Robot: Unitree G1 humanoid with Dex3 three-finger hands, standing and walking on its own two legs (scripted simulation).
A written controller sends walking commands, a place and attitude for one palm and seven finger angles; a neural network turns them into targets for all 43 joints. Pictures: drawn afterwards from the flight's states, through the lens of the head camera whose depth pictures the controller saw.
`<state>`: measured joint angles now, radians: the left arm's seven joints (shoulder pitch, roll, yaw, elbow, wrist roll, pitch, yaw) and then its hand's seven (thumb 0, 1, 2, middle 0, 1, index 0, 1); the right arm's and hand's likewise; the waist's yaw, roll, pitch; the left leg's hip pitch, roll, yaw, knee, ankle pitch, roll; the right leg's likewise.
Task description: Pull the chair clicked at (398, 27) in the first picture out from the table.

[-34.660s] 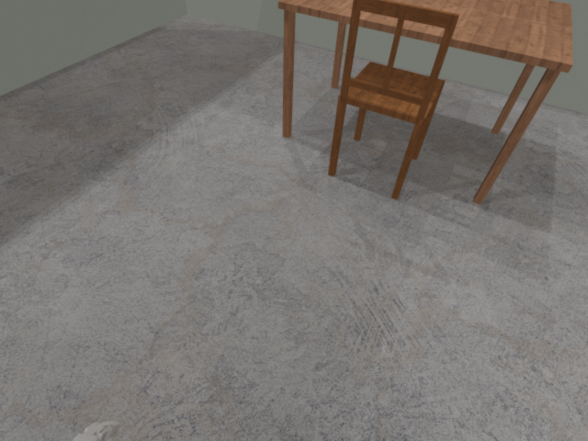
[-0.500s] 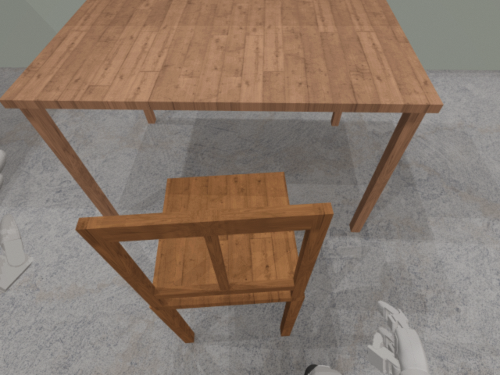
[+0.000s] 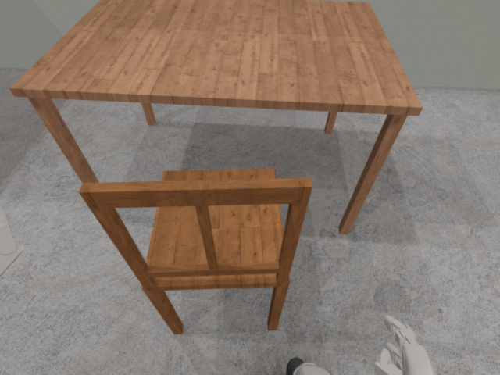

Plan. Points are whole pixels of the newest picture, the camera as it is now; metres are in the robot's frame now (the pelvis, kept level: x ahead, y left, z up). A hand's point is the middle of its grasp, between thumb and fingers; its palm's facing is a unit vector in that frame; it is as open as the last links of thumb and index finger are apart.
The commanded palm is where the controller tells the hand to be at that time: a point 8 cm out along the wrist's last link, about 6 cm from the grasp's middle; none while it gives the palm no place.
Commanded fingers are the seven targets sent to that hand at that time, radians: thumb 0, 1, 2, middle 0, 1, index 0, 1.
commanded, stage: step back with the hand held close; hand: left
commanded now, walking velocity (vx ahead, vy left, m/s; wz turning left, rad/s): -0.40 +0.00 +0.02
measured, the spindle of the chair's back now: (208, 239) +0.38 +0.11 -0.08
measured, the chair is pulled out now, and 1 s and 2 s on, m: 0.28 0.28 0.28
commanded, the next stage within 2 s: stop stepping back and stand still in 1.20 s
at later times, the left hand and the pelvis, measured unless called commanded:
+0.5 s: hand out of the picture +0.17 +0.27 +0.19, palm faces +0.56 -0.68 -0.47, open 7.4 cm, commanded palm +0.10 +0.31 +0.19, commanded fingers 0.00 0.90 0.90 -0.20 -0.30 -0.20 -0.30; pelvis -0.02 +0.00 -0.01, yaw +3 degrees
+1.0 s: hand out of the picture +0.16 +0.27 +0.19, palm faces +0.49 -0.70 -0.52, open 7.4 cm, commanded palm +0.10 +0.30 +0.19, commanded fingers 0.00 0.90 0.90 -0.20 -0.30 -0.20 -0.30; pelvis -0.04 -0.01 +0.00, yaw +1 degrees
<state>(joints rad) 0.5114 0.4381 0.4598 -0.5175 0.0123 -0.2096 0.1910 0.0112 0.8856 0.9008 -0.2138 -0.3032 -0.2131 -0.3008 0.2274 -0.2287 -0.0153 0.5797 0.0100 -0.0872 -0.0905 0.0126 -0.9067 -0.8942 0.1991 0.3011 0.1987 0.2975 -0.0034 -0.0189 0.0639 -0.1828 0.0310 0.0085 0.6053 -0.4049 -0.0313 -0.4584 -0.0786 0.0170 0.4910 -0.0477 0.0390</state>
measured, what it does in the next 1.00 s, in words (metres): steps on the spot: right foot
